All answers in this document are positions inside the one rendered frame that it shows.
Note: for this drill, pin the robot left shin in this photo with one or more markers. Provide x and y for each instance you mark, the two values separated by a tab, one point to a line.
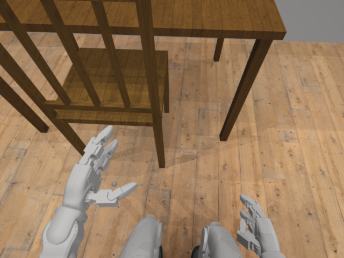
156	251

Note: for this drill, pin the robot left forearm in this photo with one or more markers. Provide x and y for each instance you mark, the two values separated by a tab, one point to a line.
63	234

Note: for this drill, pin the right robot thigh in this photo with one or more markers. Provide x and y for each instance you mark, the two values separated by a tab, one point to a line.
217	242

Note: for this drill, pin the chair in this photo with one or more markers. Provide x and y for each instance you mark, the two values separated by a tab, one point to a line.
106	86

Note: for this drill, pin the robot right hand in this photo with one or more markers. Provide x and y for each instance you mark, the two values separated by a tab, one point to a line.
261	236

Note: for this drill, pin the robot left hand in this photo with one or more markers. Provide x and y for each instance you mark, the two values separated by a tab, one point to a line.
86	174

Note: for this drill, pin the table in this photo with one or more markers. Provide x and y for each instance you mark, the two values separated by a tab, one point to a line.
237	19

